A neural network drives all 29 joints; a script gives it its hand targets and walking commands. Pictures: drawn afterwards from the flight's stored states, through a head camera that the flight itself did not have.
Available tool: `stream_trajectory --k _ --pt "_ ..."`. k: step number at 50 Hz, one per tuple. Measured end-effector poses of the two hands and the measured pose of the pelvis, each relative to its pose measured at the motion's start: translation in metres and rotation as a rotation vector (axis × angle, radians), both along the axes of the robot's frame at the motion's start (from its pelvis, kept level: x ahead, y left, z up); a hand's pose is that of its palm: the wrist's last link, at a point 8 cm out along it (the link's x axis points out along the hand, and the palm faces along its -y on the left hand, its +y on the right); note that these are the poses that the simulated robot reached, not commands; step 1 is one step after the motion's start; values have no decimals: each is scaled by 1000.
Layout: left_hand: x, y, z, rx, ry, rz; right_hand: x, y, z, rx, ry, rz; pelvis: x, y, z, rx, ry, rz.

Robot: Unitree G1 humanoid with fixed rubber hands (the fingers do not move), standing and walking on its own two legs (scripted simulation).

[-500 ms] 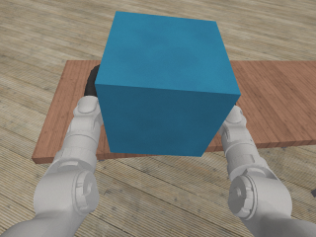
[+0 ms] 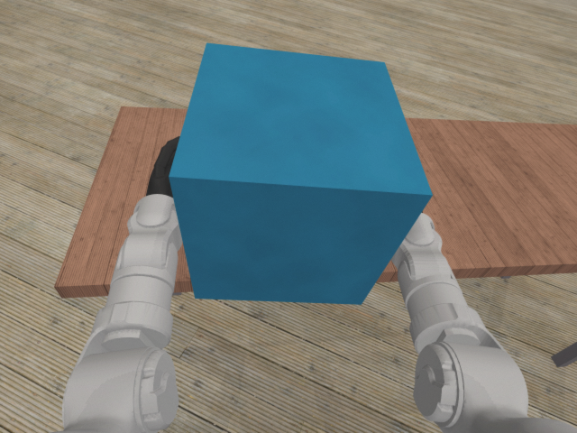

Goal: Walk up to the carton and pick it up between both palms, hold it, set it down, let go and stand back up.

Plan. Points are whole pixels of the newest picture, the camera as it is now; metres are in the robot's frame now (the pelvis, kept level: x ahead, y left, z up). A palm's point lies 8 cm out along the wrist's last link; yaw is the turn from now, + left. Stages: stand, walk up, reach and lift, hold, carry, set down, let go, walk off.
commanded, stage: reach and lift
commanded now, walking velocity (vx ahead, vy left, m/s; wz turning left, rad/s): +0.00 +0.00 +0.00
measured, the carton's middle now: (288, 181) +0.44 -0.03 +0.14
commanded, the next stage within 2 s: none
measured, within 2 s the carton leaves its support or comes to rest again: neither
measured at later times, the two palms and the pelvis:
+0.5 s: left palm (145, 154) +0.41 +0.15 +0.21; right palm (427, 170) +0.38 -0.19 +0.21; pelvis -0.01 -0.01 +0.00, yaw -1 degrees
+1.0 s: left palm (159, 164) +0.38 +0.13 +0.21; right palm (450, 196) +0.34 -0.20 +0.20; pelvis -0.03 +0.01 +0.00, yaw -3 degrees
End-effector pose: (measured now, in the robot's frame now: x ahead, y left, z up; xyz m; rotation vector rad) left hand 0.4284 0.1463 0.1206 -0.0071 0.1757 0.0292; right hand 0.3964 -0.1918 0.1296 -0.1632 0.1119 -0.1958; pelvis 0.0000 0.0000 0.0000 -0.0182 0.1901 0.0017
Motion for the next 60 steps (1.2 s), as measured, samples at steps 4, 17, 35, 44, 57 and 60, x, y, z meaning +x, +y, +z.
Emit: stream_trajectory --k 4,17,35,44,57,60 --pt "-4 -10 3 -9 -9 -16 -12 -9 -5 7 -9 -21 3 1 0 -1 -10 -9" --pt "-16 -17 67 4 -86 -10 -22 -16 53 19 -83 -20 -6 -4 0 -3 -178 -43" --pt "-32 19 70 23 -54 21 -22 17 67 69 -47 16 -17 -2 0 -9 -185 16" --pt "-41 -2 74 16 -45 -7 -44 -2 62 83 -36 -23 -23 6 -1 -14 -187 -23" --pt "-53 -9 107 -3 -38 5 -53 -9 97 103 -30 -22 -34 3 -2 -18 -220 -55" --pt "-56 -3 111 -12 -35 10 -52 -3 105 115 -24 -15 -35 1 -2 -18 -222 -47"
